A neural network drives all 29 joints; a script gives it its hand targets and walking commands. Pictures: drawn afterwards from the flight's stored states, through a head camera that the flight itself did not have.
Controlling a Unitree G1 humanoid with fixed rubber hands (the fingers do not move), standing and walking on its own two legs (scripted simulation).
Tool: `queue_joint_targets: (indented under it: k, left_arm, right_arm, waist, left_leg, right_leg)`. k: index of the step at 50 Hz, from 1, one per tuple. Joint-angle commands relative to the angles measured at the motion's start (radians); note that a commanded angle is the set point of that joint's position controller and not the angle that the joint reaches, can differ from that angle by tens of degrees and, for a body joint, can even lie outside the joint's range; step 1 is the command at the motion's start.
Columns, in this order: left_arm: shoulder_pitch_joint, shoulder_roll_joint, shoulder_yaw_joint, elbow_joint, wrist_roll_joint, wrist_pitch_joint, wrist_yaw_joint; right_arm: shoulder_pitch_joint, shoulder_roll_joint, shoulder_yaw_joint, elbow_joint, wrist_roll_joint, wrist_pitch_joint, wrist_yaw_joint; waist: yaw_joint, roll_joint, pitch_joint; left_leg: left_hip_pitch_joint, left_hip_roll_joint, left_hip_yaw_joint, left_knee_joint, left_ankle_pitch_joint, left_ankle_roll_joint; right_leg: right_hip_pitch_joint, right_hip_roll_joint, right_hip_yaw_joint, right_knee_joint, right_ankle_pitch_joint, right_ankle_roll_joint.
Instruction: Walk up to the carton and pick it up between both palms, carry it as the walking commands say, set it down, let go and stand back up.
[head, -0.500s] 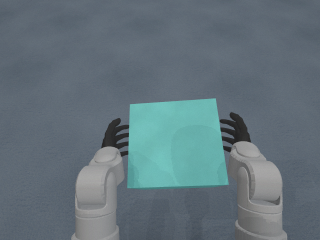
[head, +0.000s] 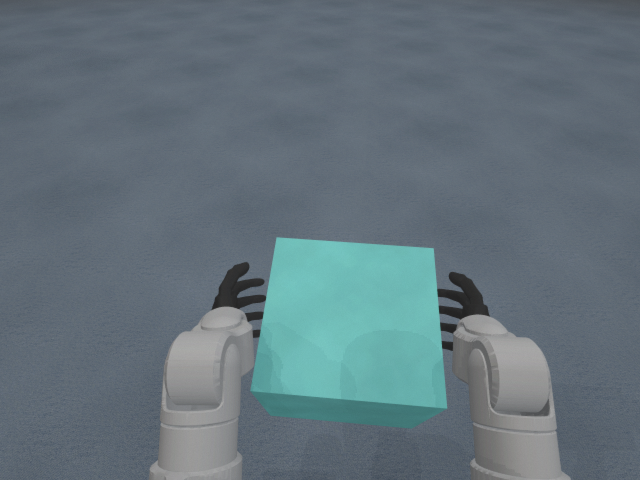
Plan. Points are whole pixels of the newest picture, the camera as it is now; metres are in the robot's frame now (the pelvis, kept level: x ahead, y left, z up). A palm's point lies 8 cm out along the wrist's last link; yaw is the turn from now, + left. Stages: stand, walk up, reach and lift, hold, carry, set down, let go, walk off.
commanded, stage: carry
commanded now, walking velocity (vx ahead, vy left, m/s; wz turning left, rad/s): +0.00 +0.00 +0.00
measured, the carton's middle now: (347, 337) +0.30 -0.01 +0.03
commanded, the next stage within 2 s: none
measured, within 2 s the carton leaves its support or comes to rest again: neither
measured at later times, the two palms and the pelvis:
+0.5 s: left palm (230, 320) +0.27 +0.14 +0.10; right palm (468, 330) +0.27 -0.14 +0.10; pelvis +0.01 +0.00 +0.00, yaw +0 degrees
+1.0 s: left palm (229, 320) +0.28 +0.14 +0.10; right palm (465, 330) +0.27 -0.14 +0.09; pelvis +0.01 +0.00 +0.00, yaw +0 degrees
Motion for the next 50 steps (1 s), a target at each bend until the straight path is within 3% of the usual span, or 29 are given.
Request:
queue_joint_targets:
  k: [1,18,29,50]
  left_arm:
    - [-0.476,-1.048,-0.513,-0.087,-0.330,-0.059,-0.238]
    - [-0.458,-1.057,-0.497,-0.034,-0.314,-0.088,-0.253]
    - [-0.453,-1.039,-0.478,0.019,-0.292,-0.116,-0.263]
    - [-0.439,-1.013,-0.477,0.007,-0.288,-0.155,-0.258]
  right_arm:
    - [-0.542,1.043,0.513,-0.190,0.414,-0.073,0.230]
    - [-0.544,1.041,0.507,-0.159,0.399,-0.103,0.236]
    - [-0.545,1.013,0.480,-0.109,0.374,-0.134,0.245]
    - [-0.540,0.971,0.467,-0.126,0.364,-0.177,0.240]
  waist:
    - [0.025,0.059,-0.220]
    - [0.021,0.057,-0.266]
    - [0.021,0.064,-0.252]
    - [0.025,0.062,-0.242]
  left_leg:
    - [0.132,0.132,-0.201,-0.151,-0.189,-0.014]
    - [0.182,0.134,-0.160,-0.084,0.045,0.000]
    - [0.176,0.134,-0.162,-0.100,0.010,0.006]
    - [0.165,0.136,-0.164,-0.116,-0.017,0.013]
  right_leg:
    - [0.009,-0.122,0.149,-0.133,-0.159,-0.006]
    - [0.055,-0.133,0.141,-0.081,0.027,-0.015]
    - [0.038,-0.129,0.142,-0.086,-0.004,-0.017]
    - [0.030,-0.123,0.146,-0.089,-0.011,-0.018]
